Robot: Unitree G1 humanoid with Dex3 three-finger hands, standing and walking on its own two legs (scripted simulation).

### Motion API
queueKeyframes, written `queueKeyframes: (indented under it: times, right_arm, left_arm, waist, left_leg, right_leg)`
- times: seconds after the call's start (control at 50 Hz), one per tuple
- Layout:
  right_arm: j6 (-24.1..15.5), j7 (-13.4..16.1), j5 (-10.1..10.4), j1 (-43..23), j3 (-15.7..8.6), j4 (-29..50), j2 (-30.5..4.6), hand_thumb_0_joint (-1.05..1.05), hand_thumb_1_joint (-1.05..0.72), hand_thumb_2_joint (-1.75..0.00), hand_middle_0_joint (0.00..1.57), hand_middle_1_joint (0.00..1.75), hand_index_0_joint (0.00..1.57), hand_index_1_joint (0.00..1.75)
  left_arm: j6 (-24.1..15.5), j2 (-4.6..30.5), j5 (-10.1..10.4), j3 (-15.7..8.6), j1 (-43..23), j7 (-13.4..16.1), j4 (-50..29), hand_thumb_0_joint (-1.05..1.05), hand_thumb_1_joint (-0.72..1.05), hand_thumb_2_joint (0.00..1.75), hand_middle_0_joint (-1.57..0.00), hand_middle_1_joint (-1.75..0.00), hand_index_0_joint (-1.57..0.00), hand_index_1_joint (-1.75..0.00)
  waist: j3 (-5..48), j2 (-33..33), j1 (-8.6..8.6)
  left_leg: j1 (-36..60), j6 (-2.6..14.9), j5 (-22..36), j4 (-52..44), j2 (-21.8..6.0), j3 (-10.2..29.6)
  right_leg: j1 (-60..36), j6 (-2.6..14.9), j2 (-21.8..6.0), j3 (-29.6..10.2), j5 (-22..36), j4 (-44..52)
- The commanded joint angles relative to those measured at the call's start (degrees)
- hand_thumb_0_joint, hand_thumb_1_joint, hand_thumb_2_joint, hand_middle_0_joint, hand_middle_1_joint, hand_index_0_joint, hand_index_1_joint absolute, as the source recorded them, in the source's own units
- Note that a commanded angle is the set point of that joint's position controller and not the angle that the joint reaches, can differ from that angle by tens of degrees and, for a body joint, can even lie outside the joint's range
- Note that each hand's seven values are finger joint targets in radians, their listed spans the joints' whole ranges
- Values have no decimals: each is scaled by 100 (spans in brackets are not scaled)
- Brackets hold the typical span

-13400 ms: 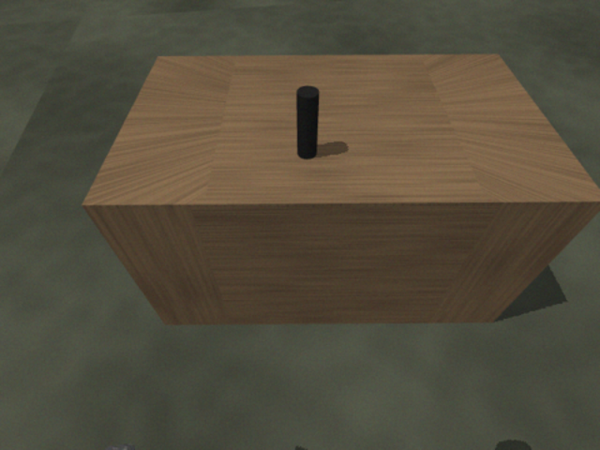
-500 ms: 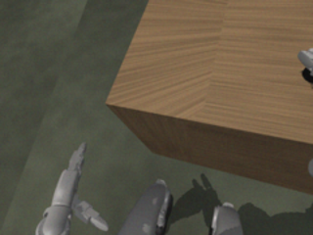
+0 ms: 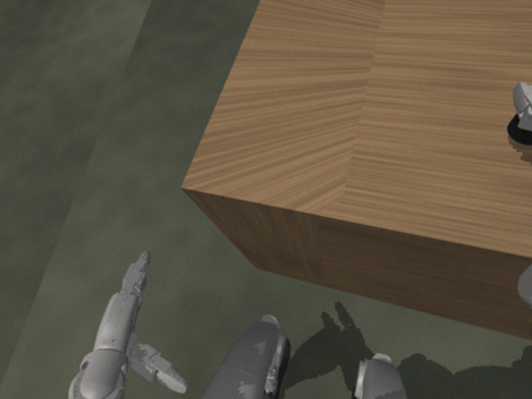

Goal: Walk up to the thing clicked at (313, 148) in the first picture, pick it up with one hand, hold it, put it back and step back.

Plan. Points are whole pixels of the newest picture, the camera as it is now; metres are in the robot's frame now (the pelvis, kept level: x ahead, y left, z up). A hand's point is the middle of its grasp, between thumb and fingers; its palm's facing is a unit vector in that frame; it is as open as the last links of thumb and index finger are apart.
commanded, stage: settle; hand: right
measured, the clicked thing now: out of the picture +0.55 -0.24 +0.08
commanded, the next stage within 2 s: lift in 0.44 s
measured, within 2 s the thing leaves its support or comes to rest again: neither
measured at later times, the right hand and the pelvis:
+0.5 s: hand out of the picture +0.55 -0.23 +0.09, palm faces +0.24 +0.97 +0.00, open 6.5 cm; pelvis +0.01 +0.00 +0.02, yaw +0 degrees
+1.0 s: hand out of the picture +0.51 -0.22 +0.13, palm faces +0.25 +0.97 +0.00, open 6.6 cm; pelvis +0.02 +0.00 +0.04, yaw -1 degrees
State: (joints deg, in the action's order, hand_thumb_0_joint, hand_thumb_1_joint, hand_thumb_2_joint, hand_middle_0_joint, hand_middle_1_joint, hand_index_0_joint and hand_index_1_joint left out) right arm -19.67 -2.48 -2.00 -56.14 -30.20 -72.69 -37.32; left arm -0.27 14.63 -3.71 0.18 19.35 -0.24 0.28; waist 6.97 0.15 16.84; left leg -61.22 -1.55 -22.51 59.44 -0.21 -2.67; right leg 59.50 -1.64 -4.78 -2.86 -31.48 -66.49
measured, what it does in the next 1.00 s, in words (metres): stands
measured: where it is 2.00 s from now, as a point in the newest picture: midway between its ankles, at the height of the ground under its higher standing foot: outside the picture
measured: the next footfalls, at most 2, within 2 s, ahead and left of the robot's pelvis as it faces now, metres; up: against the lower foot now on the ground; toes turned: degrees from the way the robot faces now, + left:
none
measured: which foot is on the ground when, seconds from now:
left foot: down 0.00-1.00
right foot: down 0.00-1.00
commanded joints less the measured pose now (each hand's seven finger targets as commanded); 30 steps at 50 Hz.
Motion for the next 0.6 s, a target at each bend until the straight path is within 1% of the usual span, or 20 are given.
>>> queueKeyframes:
  times: [0.0,0.04,0.06,0.1,0.12,0.18,0.22,0.24,0.28,0.3,0.34,0.36,0.38,0.42,0.46,0.5,0.52,0.54,0.56,0.58]
  right_arm:
    - [-532,-60,100,-2927,-172,1674,-1839,0,-51,-127,135,138,137,139]
    - [-463,-96,135,-2830,-79,1393,-1556,0,-52,-127,134,138,136,138]
    - [-356,-152,180,-2267,131,771,-1033,0,-52,-125,132,136,134,136]
    - [-513,-72,146,-3084,-273,1880,-1910,0,-53,-128,134,139,135,139]
    - [-508,-65,131,-3234,-257,1987,-1964,0,-52,-128,134,139,136,139]
    - [-332,-146,172,-2392,118,948,-1118,0,-56,-129,131,138,133,138]
    - [-484,-78,141,-3219,-216,2121,-1879,0,-55,-130,134,141,136,141]
    - [-452,-106,141,-3199,-117,1986,-1758,0,-56,-131,135,142,136,142]
    - [-303,-173,227,-2510,157,1132,-1007,0,-56,-131,132,140,134,140]
    - [-269,-168,237,-2283,137,1038,-1033,0,-57,-131,132,140,134,140]
    - [-483,-62,202,-3403,-326,2464,-2011,0,-57,-131,136,142,138,142]
    - [-478,-67,190,-3540,-181,2412,-1867,0,-58,-133,137,143,139,144]
    - [-428,-103,216,-3306,123,2092,-1354,0,-56,-135,135,144,137,144]
    - [-214,-140,230,-1944,147,716,-922,0,-59,-134,133,143,135,143]
    - [-489,3,174,-3596,-392,2751,-2206,0,-56,-134,135,144,137,144]
    - [-326,-42,225,-2974,123,1707,-1226,0,-57,-136,133,144,135,144]
    - [-198,-96,272,-2132,263,813,-672,0,-58,-135,131,142,133,142]
    - [-188,-88,265,-1960,176,720,-822,0,-54,-134,136,144,138,144]
    - [-389,7,218,-2852,-315,2018,-1847,0,-52,-136,138,146,140,147]
    - [-504,55,175,-3628,-447,2963,-2320,0,-46,-136,138,147,140,147]
  left_arm:
    - [-279,990,26,-608,184,64,-1046,0,-57,6,-6,-5,-5,-6]
    - [-228,813,36,-553,418,30,-618,0,-56,6,-6,-5,-5,-6]
    - [-262,823,78,-578,332,29,-667,0,-57,7,-6,-5,-5,-6]
    - [-324,1124,83,-800,-57,73,-1152,0,-57,6,-6,-5,-5,-6]
    - [-326,1025,90,-671,-93,66,-1282,0,-57,6,-6,-5,-5,-6]
    - [-281,796,130,-551,402,14,-646,0,-56,6,-6,-5,-5,-6]
    - [-355,1057,100,-723,18,53,-1152,0,-57,6,-6,-5,-5,-6]
    - [-354,1010,82,-682,6,46,-1101,0,-57,7,-6,-5,-5,-6]
    - [-295,822,102,-607,569,10,-456,0,-57,7,-6,-5,-5,-6]
    - [-302,806,135,-608,485,16,-312,0,-58,7,-6,-5,-4,-6]
    - [-398,1101,108,-735,-391,62,-1217,0,-58,7,-6,-5,-4,-6]
    - [-374,1060,79,-699,-238,57,-1088,0,-58,7,-6,-5,-4,-6]
    - [-300,686,89,-427,299,20,-486,0,-58,7,-6,-5,-4,-6]
    - [-309,741,176,-491,402,9,-336,0,-58,7,-6,-5,-5,-6]
    - [-380,1078,126,-701,-342,61,-1154,0,-58,6,-6,-5,-5,-6]
    - [-279,617,116,-395,443,15,-312,0,-57,6,-6,-5,-5,-6]
    - [-296,703,159,-508,529,-6,-217,0,-57,6,-6,-5,-5,-6]
    - [-321,734,182,-497,381,-7,-167,0,-57,7,-6,-5,-5,-6]
    - [-374,1054,158,-758,-126,37,-818,0,-56,6,-6,-5,-5,-6]
    - [-392,1224,131,-865,-407,62,-1288,0,-55,6,-5,-5,-5,-5]
  waist:
    - [3718,1725,-99]
    - [3153,1626,-63]
    - [2811,1217,75]
    - [3599,1458,-70]
    - [3852,1441,-138]
    - [2679,1286,-84]
    - [3878,1592,-198]
    - [3979,1753,-195]
    - [3050,1535,-110]
    - [2800,1398,-116]
    - [4127,1655,-282]
    - [4276,1715,-256]
    - [3524,1763,-212]
    - [2769,1121,-150]
    - [4298,1668,-361]
    - [3026,1461,-177]
    - [2549,1178,-116]
    - [2391,996,-201]
    - [3471,1277,-338]
    - [4401,1649,-450]
  left_leg:
    - [2191,232,2247,-426,239,1]
    - [2114,240,2221,-463,212,48]
    - [2017,230,2238,-502,235,-4]
    - [2380,213,2291,-503,186,73]
    - [2550,203,2278,-531,187,61]
    - [2072,224,1986,-623,221,-1]
    - [2348,224,2289,-540,197,46]
    - [2342,229,2346,-535,208,31]
    - [2010,248,2237,-610,229,-12]
    - [1984,239,2272,-642,229,-6]
    - [2600,225,2583,-597,179,72]
    - [2749,225,2633,-593,188,61]
    - [2479,250,2468,-634,202,48]
    - [2393,213,2476,-782,218,19]
    - [2997,204,2757,-660,154,130]
    - [2575,222,2297,-825,190,62]
    - [2392,226,2275,-846,204,25]
    - [2328,207,2269,-875,211,23]
    - [2755,201,2536,-812,167,82]
    - [3082,205,2701,-737,152,127]
  right_leg:
    - [-2431,97,250,63,3364,796]
    - [-2022,117,292,124,3092,799]
    - [-1874,139,278,73,3021,833]
    - [-2157,153,272,96,2948,868]
    - [-2292,148,285,124,2939,897]
    - [-1943,137,305,92,2753,1041]
    - [-2618,108,253,63,3268,972]
    - [-2815,81,252,90,3482,941]
    - [-2527,78,278,81,3476,991]
    - [-2339,97,279,79,3444,1007]
    - [-2850,88,250,82,3681,1000]
    - [-2927,77,279,123,3718,995]
    - [-2651,77,297,151,3558,1034]
    - [-2277,127,321,133,3374,1107]
    - [-2799,115,291,169,3541,1093]
    - [-2401,124,327,210,3023,1189]
    - [-2214,116,326,156,3060,1269]
    - [-2096,132,322,136,3060,1289]
    - [-2550,107,298,128,3329,1266]
    - [-3041,95,288,165,3621,1225]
